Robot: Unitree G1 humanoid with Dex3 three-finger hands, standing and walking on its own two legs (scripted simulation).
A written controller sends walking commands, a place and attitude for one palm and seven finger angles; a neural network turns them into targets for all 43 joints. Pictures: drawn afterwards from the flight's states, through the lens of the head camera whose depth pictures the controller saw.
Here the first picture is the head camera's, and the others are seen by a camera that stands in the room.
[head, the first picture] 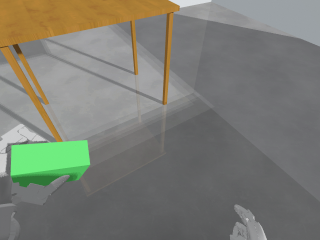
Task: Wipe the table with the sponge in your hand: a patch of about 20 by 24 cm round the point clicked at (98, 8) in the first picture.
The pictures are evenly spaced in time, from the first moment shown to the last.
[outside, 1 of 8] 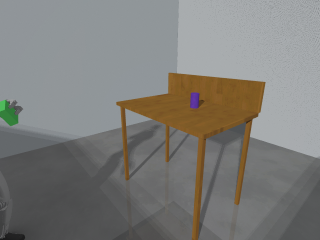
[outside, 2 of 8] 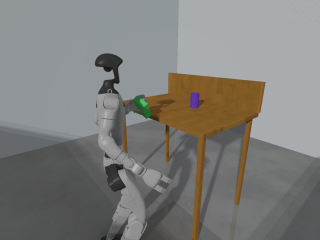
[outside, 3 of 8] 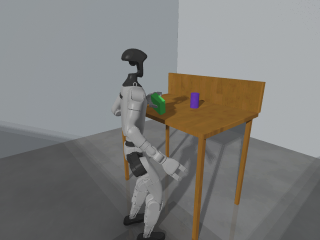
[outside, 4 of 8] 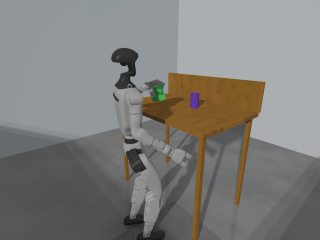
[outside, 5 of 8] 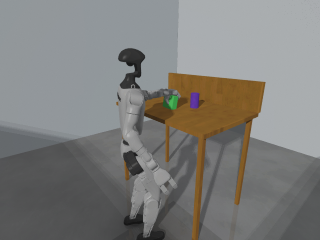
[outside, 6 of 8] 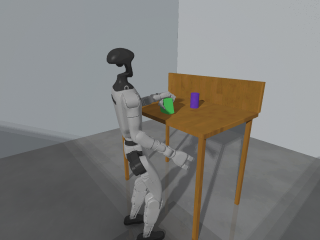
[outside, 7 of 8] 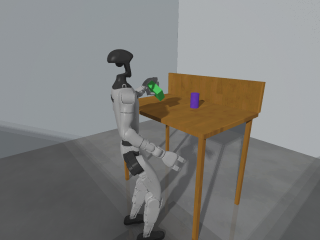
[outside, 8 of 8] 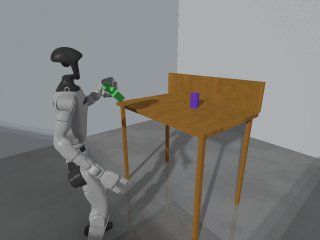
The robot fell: no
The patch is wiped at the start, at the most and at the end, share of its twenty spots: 0.00 1.00 1.00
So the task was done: yes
